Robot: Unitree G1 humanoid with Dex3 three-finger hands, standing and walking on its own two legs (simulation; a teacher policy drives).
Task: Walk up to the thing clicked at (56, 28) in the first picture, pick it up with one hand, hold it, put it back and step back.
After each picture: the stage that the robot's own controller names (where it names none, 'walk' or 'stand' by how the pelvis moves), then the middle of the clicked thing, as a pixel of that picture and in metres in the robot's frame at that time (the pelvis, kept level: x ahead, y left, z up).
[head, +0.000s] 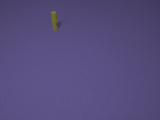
stand; (54, 21) +1.73 +0.39 -0.65
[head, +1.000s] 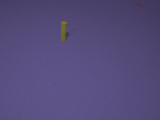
walk; (63, 31) +1.62 +0.19 -0.63
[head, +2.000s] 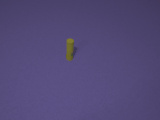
walk; (69, 50) +1.08 +0.14 -0.63
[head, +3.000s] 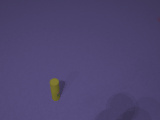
walk; (55, 90) +0.68 +0.19 -0.64
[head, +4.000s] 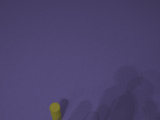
stand; (56, 113) +0.44 +0.18 -0.64
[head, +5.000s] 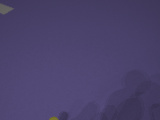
stand; out of the picture +0.40 +0.21 -0.66
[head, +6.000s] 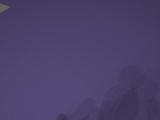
stand; out of the picture +0.37 +0.21 -0.66
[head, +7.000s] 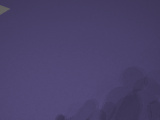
stand; out of the picture +0.37 +0.22 -0.66
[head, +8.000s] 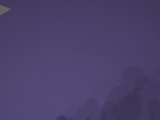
stand; out of the picture +0.37 +0.22 -0.66
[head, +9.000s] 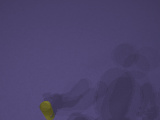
go down; (47, 111) +0.40 +0.22 -0.62
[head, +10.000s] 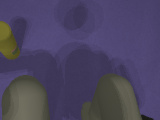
go down; (6, 43) +0.45 +0.27 -0.24
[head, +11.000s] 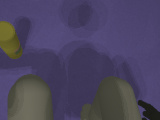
close in; (10, 43) +0.44 +0.28 -0.25
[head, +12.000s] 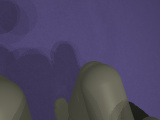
close; out of the picture +0.42 +0.33 -0.16
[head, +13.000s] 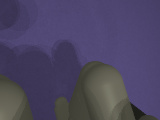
close; out of the picture +0.41 +0.32 -0.16
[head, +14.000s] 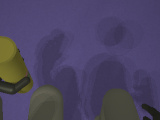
lift; (14, 71) +0.33 +0.24 -0.02
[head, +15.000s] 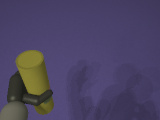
hold; (38, 86) +0.31 +0.16 +0.04
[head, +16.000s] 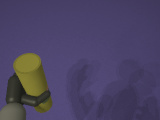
hold; (36, 87) +0.32 +0.17 +0.03
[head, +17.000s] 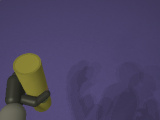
hold; (36, 87) +0.31 +0.17 +0.03
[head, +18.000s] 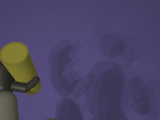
crouch; (25, 73) +0.37 +0.19 -0.03
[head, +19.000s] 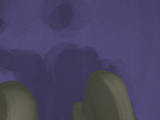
lower; out of the picture +0.47 +0.31 -0.08
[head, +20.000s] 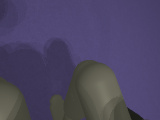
lower; out of the picture +0.42 +0.34 -0.17
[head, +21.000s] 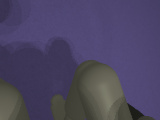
lower; out of the picture +0.42 +0.34 -0.16
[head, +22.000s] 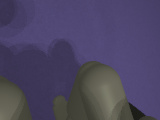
lower; out of the picture +0.41 +0.34 -0.16
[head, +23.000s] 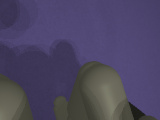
lower; out of the picture +0.40 +0.34 -0.16
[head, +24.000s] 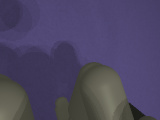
open; out of the picture +0.41 +0.33 -0.16
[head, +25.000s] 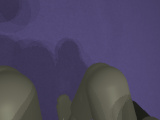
stand; out of the picture +0.39 +0.32 -0.17
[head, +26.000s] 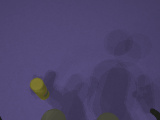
walk; (40, 90) +0.41 +0.24 -0.47
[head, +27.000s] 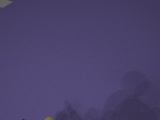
stand; out of the picture +0.38 +0.22 -0.60
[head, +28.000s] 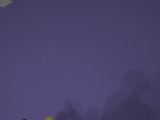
stand; out of the picture +0.38 +0.21 -0.60
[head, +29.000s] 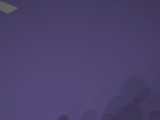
stand; out of the picture +0.39 +0.20 -0.64
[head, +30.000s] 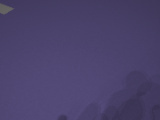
stand; out of the picture +0.38 +0.22 -0.66
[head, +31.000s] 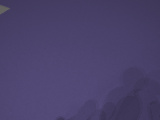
stand; out of the picture +0.36 +0.23 -0.66
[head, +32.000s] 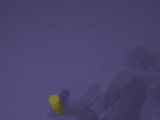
walk; (56, 105) +0.43 +0.22 -0.64
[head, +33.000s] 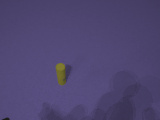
walk; (61, 74) +0.67 +0.16 -0.63
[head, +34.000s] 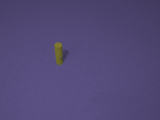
stand; (59, 54) +0.98 +0.21 -0.64
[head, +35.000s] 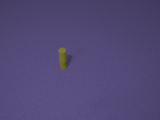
stand; (62, 59) +0.96 +0.20 -0.64
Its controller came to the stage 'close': yes
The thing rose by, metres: 0.68
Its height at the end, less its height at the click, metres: +0.00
